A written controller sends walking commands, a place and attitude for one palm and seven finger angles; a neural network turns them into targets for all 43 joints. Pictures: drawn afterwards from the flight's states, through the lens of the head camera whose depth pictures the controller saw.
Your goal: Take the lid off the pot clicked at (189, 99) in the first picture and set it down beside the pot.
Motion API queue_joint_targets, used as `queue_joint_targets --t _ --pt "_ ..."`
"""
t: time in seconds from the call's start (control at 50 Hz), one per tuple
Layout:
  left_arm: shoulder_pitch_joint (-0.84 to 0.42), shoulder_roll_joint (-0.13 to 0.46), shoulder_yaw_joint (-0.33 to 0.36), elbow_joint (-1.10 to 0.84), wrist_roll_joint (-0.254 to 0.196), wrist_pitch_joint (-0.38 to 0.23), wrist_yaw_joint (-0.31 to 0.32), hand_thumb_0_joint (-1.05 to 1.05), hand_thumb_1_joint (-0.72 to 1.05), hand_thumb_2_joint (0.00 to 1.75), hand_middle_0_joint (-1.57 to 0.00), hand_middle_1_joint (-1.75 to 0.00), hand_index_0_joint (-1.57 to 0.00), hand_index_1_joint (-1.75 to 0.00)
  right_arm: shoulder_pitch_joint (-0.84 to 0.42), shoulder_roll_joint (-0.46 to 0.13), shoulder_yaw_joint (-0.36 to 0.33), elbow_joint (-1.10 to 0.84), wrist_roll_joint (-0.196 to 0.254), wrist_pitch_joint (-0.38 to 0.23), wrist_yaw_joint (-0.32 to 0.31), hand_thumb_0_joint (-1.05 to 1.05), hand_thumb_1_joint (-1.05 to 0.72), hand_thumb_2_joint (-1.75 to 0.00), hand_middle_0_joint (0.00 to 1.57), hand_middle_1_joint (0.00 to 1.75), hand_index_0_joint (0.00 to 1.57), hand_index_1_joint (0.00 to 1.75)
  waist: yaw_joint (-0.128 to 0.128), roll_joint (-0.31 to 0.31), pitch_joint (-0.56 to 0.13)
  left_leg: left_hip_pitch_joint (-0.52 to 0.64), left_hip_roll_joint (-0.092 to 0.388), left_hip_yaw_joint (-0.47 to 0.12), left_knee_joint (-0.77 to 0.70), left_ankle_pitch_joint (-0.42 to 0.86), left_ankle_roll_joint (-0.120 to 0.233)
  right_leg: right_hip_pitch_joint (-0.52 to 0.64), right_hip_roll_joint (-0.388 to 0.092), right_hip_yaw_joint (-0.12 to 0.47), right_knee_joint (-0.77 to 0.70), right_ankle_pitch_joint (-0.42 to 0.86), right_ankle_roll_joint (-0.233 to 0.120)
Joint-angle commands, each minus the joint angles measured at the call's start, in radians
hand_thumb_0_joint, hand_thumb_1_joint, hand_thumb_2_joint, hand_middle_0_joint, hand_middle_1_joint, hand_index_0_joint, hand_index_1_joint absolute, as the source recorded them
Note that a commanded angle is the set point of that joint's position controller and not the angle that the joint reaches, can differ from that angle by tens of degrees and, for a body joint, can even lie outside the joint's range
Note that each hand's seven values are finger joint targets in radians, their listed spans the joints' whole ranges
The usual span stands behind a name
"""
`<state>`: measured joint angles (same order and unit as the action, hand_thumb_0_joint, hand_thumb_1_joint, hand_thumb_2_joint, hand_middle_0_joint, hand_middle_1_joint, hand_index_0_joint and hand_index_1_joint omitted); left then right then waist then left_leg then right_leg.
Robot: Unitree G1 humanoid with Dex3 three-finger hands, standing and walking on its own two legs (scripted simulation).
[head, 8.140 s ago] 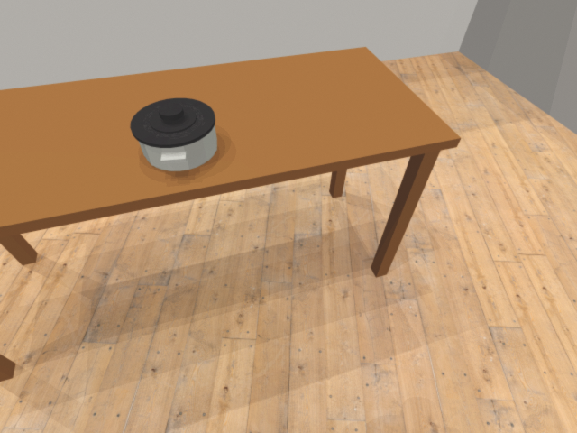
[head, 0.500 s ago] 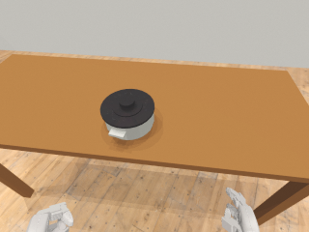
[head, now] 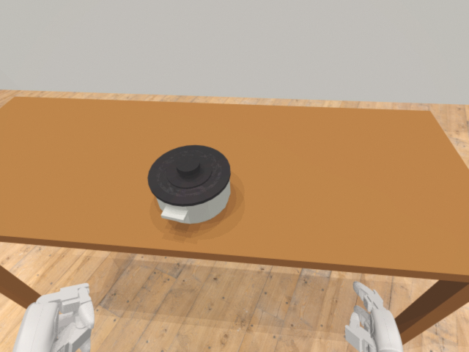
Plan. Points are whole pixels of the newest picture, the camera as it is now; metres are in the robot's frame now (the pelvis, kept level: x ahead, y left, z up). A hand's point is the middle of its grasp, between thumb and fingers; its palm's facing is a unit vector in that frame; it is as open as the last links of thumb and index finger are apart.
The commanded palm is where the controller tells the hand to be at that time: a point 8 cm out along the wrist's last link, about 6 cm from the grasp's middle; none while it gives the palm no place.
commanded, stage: raise the hand higher, near the body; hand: left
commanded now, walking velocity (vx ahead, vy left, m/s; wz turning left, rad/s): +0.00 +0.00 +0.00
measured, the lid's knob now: (188, 165) +0.48 +0.17 +0.03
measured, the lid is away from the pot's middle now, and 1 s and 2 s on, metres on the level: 0.00 0.00 0.00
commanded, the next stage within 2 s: reach forward and open the fingers in 0.30 s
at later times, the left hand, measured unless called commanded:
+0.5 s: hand (68, 295) +0.16 +0.25 +0.09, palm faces +0.19 -0.61 -0.77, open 3.1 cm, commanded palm +0.12 +0.28 +0.13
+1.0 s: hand (64, 279) +0.18 +0.27 +0.09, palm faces -0.22 -0.07 -0.97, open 5.3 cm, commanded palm +0.18 +0.27 +0.15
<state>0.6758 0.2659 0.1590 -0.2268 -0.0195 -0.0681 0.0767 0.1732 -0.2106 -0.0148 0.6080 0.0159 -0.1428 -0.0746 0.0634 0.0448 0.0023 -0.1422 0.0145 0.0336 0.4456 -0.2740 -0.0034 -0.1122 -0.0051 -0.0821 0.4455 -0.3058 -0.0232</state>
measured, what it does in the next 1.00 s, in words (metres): stands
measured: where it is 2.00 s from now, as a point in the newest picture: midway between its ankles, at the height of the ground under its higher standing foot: outside the picture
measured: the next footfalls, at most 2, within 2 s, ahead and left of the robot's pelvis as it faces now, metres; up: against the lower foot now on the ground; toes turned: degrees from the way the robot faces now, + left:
none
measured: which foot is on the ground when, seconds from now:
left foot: down 0.00-1.00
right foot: down 0.00-1.00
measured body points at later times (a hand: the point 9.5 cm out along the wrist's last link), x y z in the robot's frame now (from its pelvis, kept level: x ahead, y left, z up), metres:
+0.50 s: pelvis -0.01 +0.01 +0.00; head -0.02 -0.01 +0.45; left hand +0.14 +0.28 +0.14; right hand +0.18 -0.20 -0.09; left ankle -0.02 +0.12 -0.74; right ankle -0.04 -0.10 -0.74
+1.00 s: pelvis -0.03 +0.02 +0.00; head -0.02 -0.03 +0.45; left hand +0.19 +0.27 +0.14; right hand +0.17 -0.20 -0.10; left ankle -0.02 +0.12 -0.74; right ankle -0.04 -0.10 -0.74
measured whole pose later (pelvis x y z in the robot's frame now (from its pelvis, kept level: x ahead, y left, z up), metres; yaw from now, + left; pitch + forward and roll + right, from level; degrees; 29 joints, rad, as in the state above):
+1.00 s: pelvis -0.03 +0.02 +0.00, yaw +0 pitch +0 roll +0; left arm 0.27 0.62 0.06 -0.23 0.77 -0.01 -0.18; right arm 0.13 -0.28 0.01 0.57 0.04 0.08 -0.01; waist 0.07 0.12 0.01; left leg -0.21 0.00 0.03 0.42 -0.20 0.02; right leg -0.17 -0.02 -0.08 0.40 -0.22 -0.01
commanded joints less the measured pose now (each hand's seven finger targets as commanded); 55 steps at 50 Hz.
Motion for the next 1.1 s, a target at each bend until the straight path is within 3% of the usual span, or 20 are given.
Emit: queue_joint_targets --t 0.0,0.1,0.16,0.22,0.38,0.4,0.42,0.48,0.54,0.56,0.66,0.72,0.74,0.76,0.82,0.86,0.94,0.96,1.04,1.08 --pt "-0.003 0.147 0.112 -0.226 -0.006 -0.063 0.009 0.00 0.90 0.90 -1.30 -1.50 -1.30 -1.50 -0.112 -0.082 -0.023 -0.163 -0.004 -0.045 -0.002 0.00 -0.90 -0.90 0.20 0.30 0.20 0.30 -0.002 -0.014 -0.046 0.076 -0.001 -0.001 -0.027 0.338 0.040 -0.045 -0.024 0.017 -0.075 0.343 0.024" --pt "-0.040 0.147 0.110 -0.271 -0.010 -0.065 0.008 0.00 0.90 0.90 -1.30 -1.50 -1.30 -1.50 -0.114 -0.080 -0.012 -0.171 -0.006 -0.039 0.004 0.00 -0.90 -0.90 0.20 0.30 0.20 0.30 -0.004 0.017 -0.033 0.082 0.002 -0.007 -0.039 0.314 0.036 -0.048 -0.021 0.016 -0.088 0.303 0.022" --pt "-0.072 0.155 0.122 -0.280 -0.015 -0.068 0.010 0.00 0.90 0.90 -1.30 -1.50 -1.30 -1.50 -0.119 -0.080 -0.007 -0.175 -0.006 -0.035 0.004 0.00 -0.90 -0.90 0.20 0.30 0.20 0.30 -0.007 -0.027 -0.016 0.071 0.002 -0.012 -0.047 0.272 0.036 -0.051 -0.017 0.015 -0.102 0.264 0.021" --pt "-0.083 0.176 0.141 -0.332 -0.016 -0.075 0.015 0.00 0.90 0.90 -1.30 -1.50 -1.30 -1.50 -0.113 -0.081 -0.004 -0.178 -0.008 -0.038 0.005 0.00 -0.90 -0.90 0.20 0.30 0.20 0.30 0.002 0.034 -0.049 0.089 0.003 -0.017 -0.051 0.290 0.033 -0.030 -0.019 0.018 -0.094 0.271 0.018" --pt "-0.136 0.189 0.164 -0.370 -0.022 -0.086 0.021 0.00 0.90 0.90 -1.30 -1.50 -1.30 -1.50 -0.119 -0.089 -0.002 -0.175 -0.006 -0.039 0.008 0.00 -0.90 -0.90 0.20 0.30 0.20 0.30 0.000 -0.003 -0.042 0.081 0.008 -0.023 -0.060 0.255 0.031 -0.030 -0.015 0.019 -0.102 0.231 0.017" --pt "-0.176 0.394 0.093 -0.432 0.418 -0.012 0.046 0.00 0.88 0.89 -1.28 -1.49 -1.28 -1.49 -0.134 -0.159 0.011 -0.183 -0.026 0.014 0.024 0.00 -0.90 -0.90 0.20 0.30 0.20 0.30 0.007 0.077 -0.030 -0.030 -0.007 -0.008 -0.028 0.300 0.036 -0.122 0.008 0.048 -0.040 0.247 0.008" --pt "-0.165 0.297 0.079 -0.487 0.426 0.037 0.064 0.00 0.85 0.89 -1.25 -1.47 -1.25 -1.47 -0.139 -0.122 0.003 -0.226 -0.022 0.044 0.038 0.00 -0.90 -0.90 0.20 0.30 0.20 0.30 0.011 0.125 -0.052 -0.041 0.001 -0.005 -0.031 0.328 0.030 -0.109 -0.003 0.006 -0.022 0.235 -0.006" --pt "-0.065 0.379 0.078 -0.378 0.684 0.153 0.064 0.00 0.77 0.92 -1.21 -1.38 -1.21 -1.38 -0.160 -0.139 -0.004 -0.219 -0.014 0.131 0.064 0.00 -0.90 -0.90 0.20 0.30 0.20 0.30 0.041 0.055 -0.091 -0.075 0.008 -0.006 -0.028 0.293 0.022 -0.093 0.021 0.049 -0.010 0.189 -0.024" --pt "-0.158 0.488 0.101 -0.376 0.810 0.196 0.018 0.00 0.67 0.97 -1.20 -1.22 -1.20 -1.22 -0.232 -0.150 0.002 -0.242 0.004 0.181 0.070 0.00 -0.90 -0.90 0.20 0.30 0.20 0.30 0.039 0.044 -0.132 -0.069 0.001 -0.014 -0.027 0.239 0.030 -0.063 0.018 0.089 -0.023 0.183 -0.021" --pt "-0.203 0.466 0.050 -0.378 0.831 0.199 -0.009 0.00 0.64 0.99 -1.19 -1.18 -1.19 -1.18 -0.222 -0.145 0.003 -0.243 0.005 0.186 0.072 0.00 -0.90 -0.90 0.20 0.30 0.20 0.30 0.026 0.037 -0.158 -0.056 -0.001 -0.014 -0.025 0.242 0.036 -0.067 0.007 0.068 -0.027 0.176 -0.010" --pt "-0.288 0.509 0.011 -0.306 0.799 0.162 -0.163 0.00 0.48 1.07 -1.13 -1.00 -1.13 -1.00 -0.210 -0.151 -0.006 -0.227 0.023 0.176 0.064 0.00 -0.90 -0.90 0.20 0.30 0.20 0.30 -0.005 -0.011 -0.156 -0.022 -0.015 -0.033 -0.024 0.275 0.058 -0.061 -0.006 0.058 -0.058 0.251 0.015" --pt "-0.388 0.594 0.072 -0.234 0.787 0.117 -0.229 0.00 0.39 1.11 -1.09 -0.90 -1.09 -0.90 -0.185 -0.162 -0.003 -0.203 0.018 0.178 0.047 0.00 -0.90 -0.90 0.20 0.30 0.20 0.30 -0.006 -0.055 -0.110 -0.022 -0.025 -0.034 -0.037 0.257 0.064 -0.093 -0.009 0.049 -0.094 0.248 0.029" --pt "-0.429 0.635 0.114 -0.259 0.789 0.098 -0.234 0.00 0.36 1.12 -1.08 -0.86 -1.08 -0.86 -0.214 -0.161 -0.003 -0.210 0.022 0.171 0.046 0.00 -0.90 -0.90 0.20 0.30 0.20 0.30 -0.004 -0.026 -0.129 0.003 -0.022 -0.034 -0.031 0.258 0.065 -0.080 -0.002 0.064 -0.098 0.252 0.021" --pt "-0.448 0.567 0.051 -0.244 0.777 0.079 -0.240 0.00 0.33 1.13 -1.07 -0.83 -1.07 -0.83 -0.188 -0.146 -0.001 -0.216 0.021 0.167 0.043 0.00 -0.90 -0.90 0.20 0.30 0.20 0.30 -0.015 -0.003 -0.122 0.003 -0.026 -0.031 -0.033 0.261 0.065 -0.073 -0.010 0.044 -0.094 0.242 0.023" --pt "-0.462 0.611 0.106 -0.213 0.779 0.041 -0.236 0.00 0.25 1.14 -1.03 -0.72 -1.03 -0.72 -0.172 -0.160 -0.008 -0.202 0.016 0.176 0.047 0.00 -0.90 -0.90 0.20 0.30 0.20 0.30 0.006 0.021 -0.148 0.026 -0.029 -0.035 -0.044 0.285 0.058 -0.068 -0.010 0.045 -0.110 0.254 0.019" --pt "-0.484 0.545 0.049 -0.207 0.778 0.039 -0.232 0.00 0.19 1.15 -1.00 -0.65 -1.00 -0.65 -0.178 -0.148 -0.009 -0.211 0.021 0.172 0.056 0.00 -0.90 -0.90 0.20 0.30 0.20 0.30 -0.008 0.031 -0.150 0.030 -0.027 -0.034 -0.044 0.291 0.055 -0.057 -0.007 0.036 -0.103 0.250 0.015" --pt "-0.562 0.610 0.090 -0.150 0.803 0.064 -0.223 0.00 0.08 1.18 -0.95 -0.51 -0.95 -0.51 -0.207 -0.164 -0.008 -0.202 0.025 0.182 0.065 0.00 -0.90 -0.90 0.20 0.30 0.20 0.30 0.005 0.026 -0.130 0.022 -0.028 -0.039 -0.067 0.251 0.052 -0.062 0.001 0.051 -0.120 0.214 0.006" --pt "-0.614 0.559 0.025 -0.160 0.798 0.063 -0.227 0.00 0.05 1.19 -0.94 -0.47 -0.94 -0.47 -0.196 -0.156 -0.008 -0.208 0.027 0.182 0.064 0.00 -0.90 -0.90 0.20 0.30 0.20 0.30 -0.009 0.022 -0.156 0.026 -0.029 -0.033 -0.073 0.241 0.053 -0.043 -0.006 0.038 -0.115 0.194 0.011" --pt "-0.658 0.625 0.075 -0.132 0.817 0.073 -0.226 0.00 -0.07 1.24 -0.88 -0.33 -0.88 -0.33 -0.216 -0.162 -0.005 -0.202 0.026 0.175 0.064 0.00 -0.90 -0.90 0.20 0.30 0.20 0.30 0.008 0.032 -0.168 0.040 -0.030 -0.045 -0.079 0.242 0.055 -0.038 0.002 0.050 -0.120 0.194 0.002" --pt "-0.695 0.599 0.043 -0.086 0.808 0.079 -0.236 0.00 -0.13 1.26 -0.86 -0.26 -0.86 -0.26 -0.195 -0.168 -0.005 -0.191 0.028 0.184 0.064 0.00 -0.90 -0.90 0.20 0.30 0.20 0.30 -0.002 0.012 -0.165 0.030 -0.029 -0.041 -0.091 0.240 0.052 -0.034 -0.003 0.037 -0.121 0.190 0.007"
